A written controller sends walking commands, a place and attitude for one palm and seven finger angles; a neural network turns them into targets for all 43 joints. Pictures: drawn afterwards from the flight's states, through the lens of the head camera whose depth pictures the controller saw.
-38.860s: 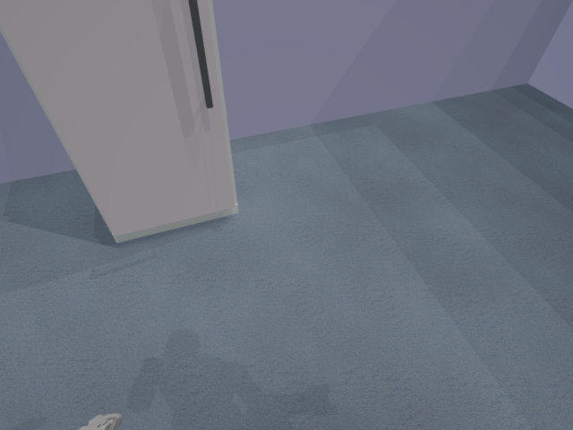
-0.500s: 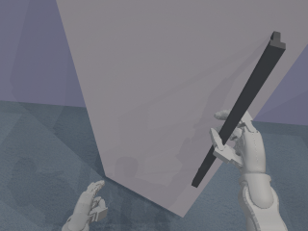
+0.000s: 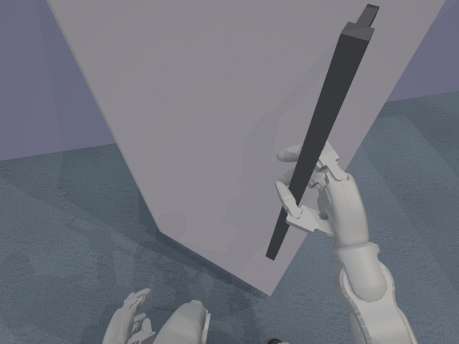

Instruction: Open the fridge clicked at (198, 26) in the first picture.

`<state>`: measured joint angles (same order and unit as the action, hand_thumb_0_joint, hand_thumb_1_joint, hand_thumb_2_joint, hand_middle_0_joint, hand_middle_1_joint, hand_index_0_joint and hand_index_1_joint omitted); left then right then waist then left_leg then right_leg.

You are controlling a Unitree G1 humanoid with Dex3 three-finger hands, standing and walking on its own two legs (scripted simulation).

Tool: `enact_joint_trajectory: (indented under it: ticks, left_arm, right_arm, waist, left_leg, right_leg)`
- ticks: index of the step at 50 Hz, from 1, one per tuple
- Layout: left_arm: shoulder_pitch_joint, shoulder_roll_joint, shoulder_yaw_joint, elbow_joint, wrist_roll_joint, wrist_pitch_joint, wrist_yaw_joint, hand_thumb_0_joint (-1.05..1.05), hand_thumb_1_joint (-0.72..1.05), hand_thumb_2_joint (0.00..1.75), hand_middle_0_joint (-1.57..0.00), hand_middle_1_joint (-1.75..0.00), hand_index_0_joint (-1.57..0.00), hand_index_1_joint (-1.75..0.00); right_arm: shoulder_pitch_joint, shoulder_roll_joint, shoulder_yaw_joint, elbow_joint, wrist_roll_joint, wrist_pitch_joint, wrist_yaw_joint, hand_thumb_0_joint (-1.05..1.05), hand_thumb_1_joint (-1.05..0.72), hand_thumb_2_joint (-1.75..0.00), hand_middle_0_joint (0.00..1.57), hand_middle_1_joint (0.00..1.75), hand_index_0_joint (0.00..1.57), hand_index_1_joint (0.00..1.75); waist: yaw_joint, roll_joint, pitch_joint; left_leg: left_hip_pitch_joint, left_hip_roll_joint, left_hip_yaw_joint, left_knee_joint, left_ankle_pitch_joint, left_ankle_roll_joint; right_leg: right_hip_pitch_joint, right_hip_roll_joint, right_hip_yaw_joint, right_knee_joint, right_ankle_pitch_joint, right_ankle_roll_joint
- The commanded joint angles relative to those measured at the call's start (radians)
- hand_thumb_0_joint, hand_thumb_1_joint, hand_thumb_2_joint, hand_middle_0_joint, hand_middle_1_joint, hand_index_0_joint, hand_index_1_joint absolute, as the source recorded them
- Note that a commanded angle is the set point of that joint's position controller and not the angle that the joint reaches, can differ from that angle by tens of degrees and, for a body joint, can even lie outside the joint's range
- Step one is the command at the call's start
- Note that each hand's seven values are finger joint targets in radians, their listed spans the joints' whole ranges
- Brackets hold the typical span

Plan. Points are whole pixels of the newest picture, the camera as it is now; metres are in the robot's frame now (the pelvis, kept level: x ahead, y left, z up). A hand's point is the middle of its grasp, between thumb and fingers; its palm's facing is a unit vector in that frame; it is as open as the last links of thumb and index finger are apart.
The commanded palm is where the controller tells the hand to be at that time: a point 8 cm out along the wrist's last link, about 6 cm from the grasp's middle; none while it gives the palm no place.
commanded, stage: walk backward, drawing the door open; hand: right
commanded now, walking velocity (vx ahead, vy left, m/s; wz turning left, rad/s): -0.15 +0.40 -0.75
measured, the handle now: (299, 186) +0.33 -0.05 +0.12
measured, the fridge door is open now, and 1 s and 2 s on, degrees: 42 66 67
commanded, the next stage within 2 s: stop walking and hold the door back in 0.96 s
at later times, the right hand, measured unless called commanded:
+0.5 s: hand (222, 263) +0.20 +0.04 +0.14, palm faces +0.25 +0.95 -0.18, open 6.9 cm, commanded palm +0.16 +0.00 +0.15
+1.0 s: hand (150, 293) +0.15 +0.11 +0.14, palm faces +0.71 +0.68 -0.19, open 6.5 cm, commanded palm +0.09 +0.10 +0.15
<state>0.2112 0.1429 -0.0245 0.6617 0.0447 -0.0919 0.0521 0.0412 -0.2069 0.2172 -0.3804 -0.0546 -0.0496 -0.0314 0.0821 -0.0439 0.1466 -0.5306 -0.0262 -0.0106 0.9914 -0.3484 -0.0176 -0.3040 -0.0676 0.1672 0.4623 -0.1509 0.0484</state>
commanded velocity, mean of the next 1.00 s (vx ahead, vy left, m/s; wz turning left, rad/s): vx -0.15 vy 0.39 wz -0.74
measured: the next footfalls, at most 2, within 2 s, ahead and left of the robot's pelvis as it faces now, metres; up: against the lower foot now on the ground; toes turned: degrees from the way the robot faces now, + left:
left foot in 0.08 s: +0.06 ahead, +0.21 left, +0.00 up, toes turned -4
right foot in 0.28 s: +0.02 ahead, -0.04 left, +0.00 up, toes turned -15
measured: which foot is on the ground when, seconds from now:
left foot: up 0.00-0.06, down 0.08-0.26, up 0.28-0.42, down 0.44-0.66, up 0.68-0.90, down 0.92-1.00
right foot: down 0.00-0.10, up 0.12-0.26, down 0.28-0.44, up 0.46-0.64, down 0.66-0.90, up 0.92-1.00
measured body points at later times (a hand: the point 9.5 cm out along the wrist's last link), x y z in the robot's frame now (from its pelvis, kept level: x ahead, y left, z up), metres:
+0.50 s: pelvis -0.03 +0.22 -0.02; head +0.04 +0.18 +0.42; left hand +0.24 +0.33 -0.12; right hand +0.18 -0.01 +0.15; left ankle +0.08 +0.33 -0.74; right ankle -0.06 +0.02 -0.70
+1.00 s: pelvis +0.03 +0.40 -0.02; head +0.07 +0.35 +0.42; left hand +0.33 +0.41 -0.12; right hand +0.11 +0.08 +0.15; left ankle +0.20 +0.47 -0.74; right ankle -0.08 +0.28 -0.69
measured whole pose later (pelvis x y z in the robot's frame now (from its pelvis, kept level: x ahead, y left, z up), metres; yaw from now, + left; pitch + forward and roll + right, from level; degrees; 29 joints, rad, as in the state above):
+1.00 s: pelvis +0.03 +0.40 -0.02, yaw -48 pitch -2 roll +1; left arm 0.07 0.18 0.01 0.65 -0.01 -0.09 0.05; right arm 0.04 -0.20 0.05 -0.43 -0.03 -0.06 -0.06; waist 0.02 -0.02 0.17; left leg -0.35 0.09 0.03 0.62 -0.22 -0.07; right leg -0.48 -0.08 0.08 1.06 -0.57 0.01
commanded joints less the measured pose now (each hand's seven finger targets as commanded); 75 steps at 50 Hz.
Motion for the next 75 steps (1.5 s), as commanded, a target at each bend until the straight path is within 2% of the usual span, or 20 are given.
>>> enact_joint_trajectory:
  ticks: [1,7,11,14,19,22,31,33,35,42,45,47,52,54,55,60,62,64,67,75]
  left_arm:
    - [-0.187,0.14,0.078,-0.17,-0.034,-0.077,-0.005,0.0,0.9,0.9,-0.2,-0.3,-0.2,-0.3]
    - [-0.207,0.061,0.074,-0.163,-0.056,-0.083,0.006,0.0,0.9,0.9,-0.2,-0.3,-0.2,-0.3]
    - [-0.17,0.069,0.048,-0.184,-0.042,-0.078,0.03,0.0,0.9,0.9,-0.2,-0.3,-0.2,-0.3]
    - [-0.119,0.187,0.077,-0.162,-0.002,-0.097,-0.001,0.0,0.9,0.9,-0.2,-0.3,-0.2,-0.3]
    - [-0.292,0.148,0.074,-0.192,-0.021,-0.083,-0.019,0.0,0.9,0.9,-0.2,-0.3,-0.2,-0.3]
    - [-0.179,0.088,0.096,-0.199,-0.067,-0.083,-0.01,0.0,0.9,0.9,-0.2,-0.3,-0.2,-0.3]
    - [-0.142,0.068,0.058,-0.188,-0.038,-0.083,0.016,0.0,0.9,0.9,-0.2,-0.3,-0.2,-0.3]
    - [-0.137,0.16,0.089,-0.216,-0.021,-0.089,0.012,0.0,0.9,0.9,-0.2,-0.3,-0.2,-0.3]
    - [-0.146,0.209,0.093,-0.21,-0.023,-0.081,-0.009,0.0,0.9,0.9,-0.2,-0.3,-0.2,-0.3]
    - [-0.19,0.161,0.089,-0.176,-0.053,-0.095,-0.019,0.0,0.9,0.9,-0.2,-0.3,-0.2,-0.3]
    - [-0.195,0.08,0.071,-0.207,-0.083,-0.059,-0.011,0.0,0.9,0.9,-0.2,-0.3,-0.2,-0.3]
    - [-0.222,0.061,0.05,-0.201,-0.05,-0.08,0.02,0.0,0.9,0.9,-0.2,-0.3,-0.2,-0.3]
    - [-0.185,0.098,0.063,-0.18,-0.064,-0.024,0.026,0.0,0.9,0.9,-0.2,-0.3,-0.2,-0.3]
    - [-0.169,0.157,0.061,-0.187,-0.035,-0.031,0.023,0.0,0.9,0.9,-0.2,-0.3,-0.2,-0.3]
    - [-0.171,0.137,0.046,-0.175,-0.033,-0.028,0.02,0.0,0.9,0.9,-0.2,-0.3,-0.2,-0.3]
    - [-0.154,0.172,0.051,-0.149,-0.055,-0.013,0.015,0.0,0.9,0.9,-0.2,-0.3,-0.2,-0.3]
    - [-0.124,0.162,0.044,-0.168,-0.07,0.007,0.025,0.0,0.9,0.9,-0.2,-0.3,-0.2,-0.3]
    - [-0.185,0.145,0.042,-0.196,-0.065,0.017,0.041,0.0,0.9,0.9,-0.2,-0.3,-0.2,-0.3]
    - [-0.163,0.132,0.022,-0.116,-0.039,0.016,0.045,0.0,0.9,0.9,-0.2,-0.3,-0.2,-0.3]
    - [-0.149,0.16,0.034,-0.099,-0.044,0.044,0.048,0.0,0.9,0.9,-0.2,-0.3,-0.2,-0.3]
  right_arm:
    - [-0.194,0.028,-0.054,-0.305,0.002,-0.133,-0.033,0.0,-0.9,-0.9,0.45,1.4,0.45,1.4]
    - [-0.205,-0.026,-0.136,-0.402,-0.001,-0.116,-0.033,0.0,-0.9,-0.9,0.45,1.4,0.45,1.4]
    - [-0.248,0.066,-0.033,-0.373,0.022,-0.133,0.009,0.0,-0.9,-0.9,0.45,1.4,0.45,1.4]
    - [-0.29,0.025,-0.015,-0.374,-0.022,-0.183,0.017,0.0,-0.9,-0.9,0.45,1.4,0.45,1.4]
    - [-0.198,0.023,-0.07,-0.393,0.016,-0.172,-0.017,0.0,-0.9,-0.9,0.45,1.4,0.45,1.4]
    - [-0.173,-0.044,-0.12,-0.401,0.011,-0.13,-0.028,0.0,-0.9,-0.9,0.45,1.4,0.45,1.4]
    - [-0.221,0.015,-0.071,-0.4,0.039,-0.149,-0.011,0.0,-0.9,-0.9,0.45,1.4,0.45,1.4]
    - [-0.236,0.053,-0.035,-0.368,0.017,-0.176,0.001,0.0,-0.9,-0.9,0.45,1.4,0.45,1.4]
    - [-0.281,-0.009,-0.1,-0.317,-0.023,-0.202,0.005,0.0,-0.9,-0.9,0.45,1.4,0.45,1.4]
    - [-0.24,0.022,-0.109,-0.282,0.031,-0.157,-0.005,0.0,-0.9,-0.9,0.45,1.4,0.45,1.4]
    - [-0.26,-0.103,-0.195,-0.348,0.022,-0.139,-0.03,0.0,-0.9,-0.9,0.45,1.4,0.45,1.4]
    - [-0.232,-0.141,-0.285,-0.368,0.025,-0.123,-0.048,0.0,-0.9,-0.9,0.45,1.4,0.45,1.4]
    - [-0.175,-0.106,-0.263,-0.384,0.089,-0.11,-0.022,0.0,-0.9,-0.9,0.45,1.4,0.45,1.4]
    - [-0.163,-0.006,-0.181,-0.246,0.067,-0.123,-0.005,0.0,-0.9,-0.9,0.45,1.4,0.45,1.4]
    - [-0.295,-0.032,-0.179,-0.272,0.05,-0.138,-0.012,0.0,-0.9,-0.9,0.45,1.4,0.45,1.4]
    - [-0.53,-0.055,-0.193,-0.042,0.066,-0.098,-0.069,0.0,-0.9,-0.9,0.45,1.4,0.45,1.4]
    - [-0.573,-0.093,-0.228,0.069,0.063,-0.066,-0.075,0.0,-0.9,-0.9,0.45,1.4,0.45,1.4]
    - [-0.634,-0.166,-0.278,0.14,0.08,-0.041,-0.072,0.0,-0.9,-0.9,0.45,1.4,0.45,1.4]
    - [-0.717,-0.257,-0.337,0.227,0.079,-0.04,-0.058,0.0,-0.9,-0.9,0.45,1.4,0.45,1.4]
    - [-0.839,-0.266,-0.394,0.506,0.095,-0.087,-0.065,0.0,-0.9,-0.9,0.45,1.4,0.45,1.4]
  waist:
    - [-0.086,-0.137,-0.384]
    - [-0.097,0.338,-0.381]
    - [-0.009,0.194,-0.252]
    - [0.005,-0.181,-0.322]
    - [-0.096,-0.248,-0.238]
    - [-0.098,0.411,-0.418]
    - [-0.015,0.157,-0.351]
    - [-0.025,-0.224,-0.33]
    - [-0.034,-0.011,-0.335]
    - [-0.076,-0.194,-0.355]
    - [-0.091,0.38,-0.401]
    - [-0.118,0.335,-0.315]
    - [-0.009,0.145,-0.293]
    - [-0.048,-0.324,-0.299]
    - [-0.042,-0.194,-0.333]
    - [-0.082,-0.33,-0.319]
    - [-0.115,-0.077,-0.346]
    - [-0.131,0.55,-0.272]
    - [-0.086,0.264,-0.316]
    - [-0.127,0.349,-0.385]
  left_leg:
    - [0.55,-0.044,0.11,-0.488,0.006,0.012]
    - [0.299,0.382,-0.037,-0.668,0.269,0.222]
    - [0.151,0.215,0.187,-0.268,0.371,0.123]
    - [-0.245,0.048,-0.095,0.345,-0.202,-0.026]
    - [0.46,0.047,-0.051,-0.368,-0.107,0.012]
    - [0.388,0.305,-0.225,-0.72,-0.054,0.214]
    - [0.278,0.229,0.134,-0.26,0.508,0.137]
    - [-0.234,0.06,0.113,0.12,-0.208,0.001]
    - [-0.279,0.097,-0.075,0.18,-0.164,-0.014]
    - [0.453,0.022,0.065,-0.409,0.133,-0.008]
    - [0.472,0.245,-0.112,-0.694,0.098,0.096]
    - [0.284,0.403,-0.201,-0.72,0.207,0.225]
    - [0.143,0.215,0.175,-0.201,0.328,0.106]
    - [-0.179,0.04,0.064,0.216,-0.27,-0.026]
    - [-0.125,0.072,-0.063,0.264,-0.175,-0.03]
    - [0.252,0.052,0.032,-0.185,-0.093,-0.017]
    - [0.443,0.036,0.066,-0.451,-0.023,-0.016]
    - [0.255,0.427,-0.59,-0.827,-0.256,0.109]
    - [0.212,0.368,-0.483,-0.756,-0.333,0.106]
    - [0.439,0.345,-0.209,-0.651,0.142,0.083]
  right_leg:
    - [-0.106,-0.053,0.003,-0.169,-0.312,-0.065]
    - [-0.159,0.074,-0.183,0.811,-0.449,-0.04]
    - [0.07,0.01,-0.214,0.223,-0.205,-0.033]
    - [0.345,-0.499,0.745,-0.246,0.183,-0.192]
    - [-0.268,-0.198,0.114,-0.124,-0.345,-0.124]
    - [-0.143,0.113,-0.228,0.679,-0.481,0.008]
    - [0.126,0.018,-0.288,0.063,-0.18,-0.037]
    - [0.505,-0.445,0.369,-0.135,0.572,-0.188]
    - [0.493,-0.534,0.436,-0.116,0.642,-0.292]
    - [0.001,-0.177,-0.076,-0.028,-0.026,-0.088]
    - [-0.114,0.093,-0.25,0.513,-0.442,-0.036]
    - [-0.184,0.067,-0.158,0.854,-0.524,-0.054]
    - [0.136,0.034,-0.251,0.141,-0.184,-0.028]
    - [0.273,-0.403,0.498,-0.187,0.21,-0.196]
    - [0.238,-0.455,0.528,-0.205,0.179,-0.265]
    - [-0.01,-0.167,-0.006,-0.037,-0.121,-0.184]
    - [-0.115,-0.024,-0.137,0.146,-0.377,-0.106]
    - [-0.277,0.142,-0.097,0.77,-0.455,-0.04]
    - [-0.243,0.112,-0.11,0.805,-0.247,-0.026]
    - [-0.084,0.119,-0.268,0.229,-0.32,-0.042]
